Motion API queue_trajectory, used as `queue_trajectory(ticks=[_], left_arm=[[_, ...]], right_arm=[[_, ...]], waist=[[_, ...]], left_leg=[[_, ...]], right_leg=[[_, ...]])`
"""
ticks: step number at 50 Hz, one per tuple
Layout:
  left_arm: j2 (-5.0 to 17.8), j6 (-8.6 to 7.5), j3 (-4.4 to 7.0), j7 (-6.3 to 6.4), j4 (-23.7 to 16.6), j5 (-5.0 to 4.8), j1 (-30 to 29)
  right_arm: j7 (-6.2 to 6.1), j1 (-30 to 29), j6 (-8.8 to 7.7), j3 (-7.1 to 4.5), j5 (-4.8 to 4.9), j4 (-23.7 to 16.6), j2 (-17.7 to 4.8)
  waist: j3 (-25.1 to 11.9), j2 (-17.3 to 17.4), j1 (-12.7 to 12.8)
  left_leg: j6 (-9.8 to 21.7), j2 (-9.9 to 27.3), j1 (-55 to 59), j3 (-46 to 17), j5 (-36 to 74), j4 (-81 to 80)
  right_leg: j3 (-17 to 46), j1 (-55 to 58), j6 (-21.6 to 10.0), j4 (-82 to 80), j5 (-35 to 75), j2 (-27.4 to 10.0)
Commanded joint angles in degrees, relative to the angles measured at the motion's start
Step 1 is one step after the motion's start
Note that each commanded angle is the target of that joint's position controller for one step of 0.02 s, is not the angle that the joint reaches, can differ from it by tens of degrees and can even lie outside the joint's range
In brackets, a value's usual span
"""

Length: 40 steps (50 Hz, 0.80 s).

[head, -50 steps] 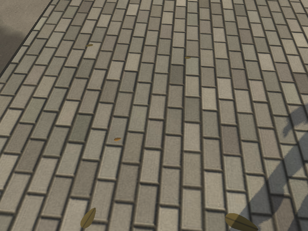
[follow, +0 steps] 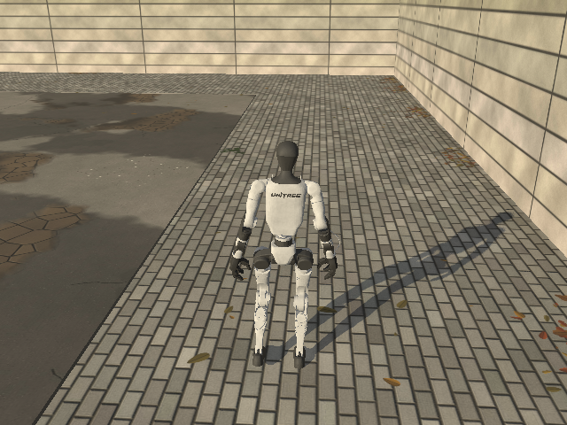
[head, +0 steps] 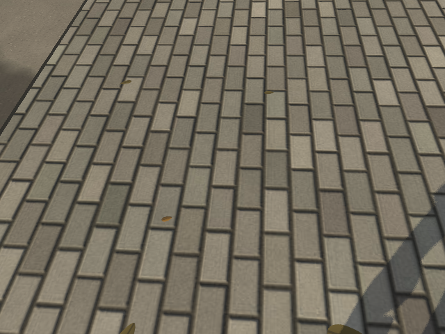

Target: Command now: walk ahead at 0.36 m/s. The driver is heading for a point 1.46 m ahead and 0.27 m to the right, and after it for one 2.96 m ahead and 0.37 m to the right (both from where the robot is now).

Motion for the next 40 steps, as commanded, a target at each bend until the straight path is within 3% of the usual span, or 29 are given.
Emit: queue_trajectory(ticks=[1, 3, 4, 6, 9, 13, 15, 17, 18, 19, 20, 21, 22, 23, 24, 25, 27, 28, 30, 34, 37, 40], left_arm=[[7.9, -1.37, 0.97, -0.53, -0.9, 0.05, 6.5], [5.5, -0.83, 0.13, -0.65, -1.4, 0.11, 6.1], [4.5, -0.40, -0.22, -0.44, -1.1, 0.39, 7.8], [5.3, 0.32, -0.25, 0.30, -1.0, 0.61, 10.1], [7.4, 1.01, -0.05, 1.32, -2.1, 0.87, 9.7], [8.9, 1.01, 0.56, 1.74, -1.8, 0.10, 12.1], [9.1, 1.18, 1.00, 1.84, -1.8, -0.37, 11.7], [10.3, 1.61, 1.61, 1.87, -2.4, -0.15, 10.0], [11.0, 2.05, 1.96, 1.86, -2.9, 0.16, 9.1], [10.6, 2.63, 1.86, 1.81, -3.4, 0.58, 8.1], [9.7, 2.74, 1.30, 1.70, -4.7, 1.15, 7.4], [0.7, 1.66, -1.09, 0.81, -5.7, 1.18, 15.2], [2.8, -0.24, -0.74, 0.35, -4.9, -0.28, 13.1], [7.7, -1.37, 0.76, 0.17, -7.5, -2.23, 6.3], [8.6, -1.84, 0.98, 0.49, -8.7, -2.60, 2.2], [8.3, -1.63, 1.43, 1.02, -8.7, -1.98, 0.7], [5.8, -0.03, 1.66, 1.42, -8.2, -0.98, 3.3], [4.7, 0.63, 1.60, 1.50, -8.3, -0.78, 3.7], [5.2, 1.31, 1.90, 1.73, -10.1, -0.30, 0.5], [5.4, 0.77, 1.92, 1.32, -14.0, 0.29, -10.2], [4.3, 0.28, 1.24, 0.45, -15.9, -0.11, -17.2], [4.8, 0.09, 0.98, -0.56, -17.9, -0.61, -21.8]], right_arm=[[0.84, -6.2, -3.41, -0.82, 0.60, -5.9, -4.4], [1.42, -9.2, -3.97, -1.72, -0.60, -6.3, -5.7], [1.90, -9.7, -3.94, -1.74, -0.80, -6.3, -4.9], [2.51, -12.2, -3.50, -1.29, -0.92, -7.2, -2.6], [2.71, -20.4, -3.27, -0.18, -0.84, -10.5, -0.3], [3.41, -26.6, -3.30, 0.22, -0.31, -13.0, -1.2], [3.90, -27.6, -3.58, 0.01, -0.22, -13.9, -2.3], [4.10, -24.5, -3.88, -0.98, -0.36, -13.6, -4.5], [3.88, -19.7, -3.85, -1.90, -0.38, -12.4, -6.2], [3.44, -10.2, -3.61, -3.29, -0.18, -9.5, -8.4], [2.78, 0.3, -3.19, -4.35, -0.45, -6.8, -10.9], [2.68, 7.3, -2.94, -5.51, -1.84, -5.0, -16.2], [2.96, 5.9, -2.91, -4.01, -1.67, -4.5, -11.3], [3.00, -0.7, -3.30, -3.02, -1.28, -5.2, -8.3], [3.11, -6.3, -3.67, -2.40, -1.35, -6.3, -6.4], [3.48, -9.6, -4.03, -1.84, -1.86, -6.7, -4.5], [3.86, -11.2, -4.43, -1.33, -2.53, -6.0, -2.8], [3.84, -10.4, -4.59, -1.34, -2.31, -5.3, -3.0], [3.25, -8.2, -4.88, -1.59, -2.24, -4.0, -4.8], [1.55, -3.8, -4.38, -1.89, -2.08, -2.7, -6.9], [1.06, 0.3, -4.02, -2.04, -1.47, -1.5, -8.2], [0.92, 4.0, -3.17, -2.20, -0.95, 0.1, -8.4]], waist=[[8.9, -8.3, 1.5], [8.2, -7.5, 1.7], [6.9, -8.4, 2.0], [5.9, -7.9, 2.5], [7.8, -6.7, 3.6], [10.0, -8.0, 4.1], [10.0, -7.9, 2.8], [6.3, -8.7, -0.4], [2.3, -9.9, -3.3], [-3.5, -9.7, -7.9], [-10.2, -7.6, -12.1], [-20.9, 8.2, -8.4], [-21.9, 9.3, -9.0], [-9.6, 7.5, -7.2], [-4.0, 2.5, -5.2], [-0.7, -0.4, -3.1], [0.3, 1.9, 0.4], [0.9, 2.0, 0.9], [3.1, 1.7, 1.1], [5.0, 0.3, -1.5], [5.2, 0.0, -4.1], [6.0, -0.2, -5.4]], left_leg=[[2.1, 4.2, -31.6, -1.7, 5.6, 16.4], [1.9, 6.6, -30.8, 0.4, 12.9, 12.1], [1.3, 6.7, -29.3, 1.8, 14.8, 10.4], [-0.4, 6.3, -28.9, 4.0, 17.4, 6.7], [-2.2, 4.9, -25.2, 6.0, 22.8, -5.7], [-1.4, 3.1, -19.8, 7.0, 27.6, -15.5], [0.2, 3.1, -19.1, 5.9, 27.2, -18.2], [2.2, 1.3, -13.2, 6.4, 25.0, -19.1], [3.4, -0.5, -6.4, 7.5, 23.6, -18.4], [5.0, -2.0, 5.2, 8.5, 23.7, -18.8], [7.7, 4.2, 22.6, 1.5, 21.8, -17.3], [18.1, 20.6, 43.7, -27.6, 7.7, -22.3], [18.8, 23.2, 41.3, -42.1, 0.9, -33.6], [15.2, 21.0, 31.4, -33.5, 0.9, -35.2], [13.3, 18.9, 21.3, -24.8, 6.9, -36.7], [12.0, 16.5, 13.1, -18.0, 13.9, -38.2], [10.8, 12.9, 4.8, -10.3, 18.4, -41.2], [11.3, 12.4, 2.6, -8.3, 20.0, -42.3], [12.2, 12.1, 0.7, -5.7, 21.8, -44.4], [11.0, 10.9, 3.9, -2.3, 24.9, -45.2], [9.7, 10.3, 6.2, 0.0, 25.1, -44.9], [9.5, 12.9, 13.3, -0.5, 25.6, -42.5]], right_leg=[[30.9, 15.6, -9.3, -23.1, -7.7, -19.5], [20.6, 16.5, -6.2, -23.3, 7.2, -15.5], [16.8, 16.9, -5.7, -23.1, 14.1, -13.8], [12.5, 17.1, -6.3, -22.9, 23.5, -12.7], [8.9, 11.7, -6.6, -25.0, 24.7, -11.5], [7.2, 10.2, -7.2, -26.9, 24.0, -13.0], [6.6, 13.8, -6.6, -25.3, 27.9, -14.8], [5.6, 17.2, -5.4, -19.7, 43.0, -15.7], [4.7, 17.9, -4.7, -13.6, 53.8, -15.5], [3.1, 15.6, -3.3, -2.8, 59.4, -13.4], [2.7, 3.9, -1.9, 12.0, 48.6, -11.3], [2.0, -18.2, 2.1, 36.4, 11.8, -0.1], [10.3, -25.0, 1.1, 45.8, -11.8, 2.0], [9.7, -30.5, -0.2, 48.6, -8.9, -1.6], [8.2, -28.9, -0.8, 46.4, -3.1, -5.0], [7.1, -26.1, -0.6, 42.7, 0.7, -7.1], [7.2, -19.1, -0.2, 38.1, 3.8, -9.5], [6.6, -18.3, 0.2, 36.5, 3.9, -9.8], [5.8, -21.2, 1.4, 32.2, 7.0, -10.5], [4.6, -26.5, 2.9, 15.7, 20.5, -10.0], [2.2, -23.4, 3.1, 5.4, 26.7, -7.4], [2.7, -25.3, 2.4, 0.7, 25.1, -6.6]])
